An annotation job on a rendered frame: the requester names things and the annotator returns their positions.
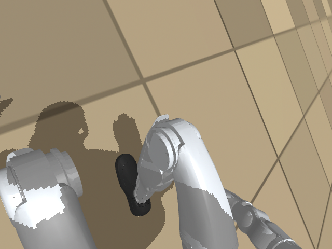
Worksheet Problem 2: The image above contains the right robot arm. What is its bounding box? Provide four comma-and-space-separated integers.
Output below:
231, 200, 302, 249

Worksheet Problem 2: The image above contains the right robot hand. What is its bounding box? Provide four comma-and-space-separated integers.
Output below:
224, 189, 243, 210

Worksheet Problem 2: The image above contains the right robot foot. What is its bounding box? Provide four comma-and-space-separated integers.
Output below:
115, 154, 151, 216

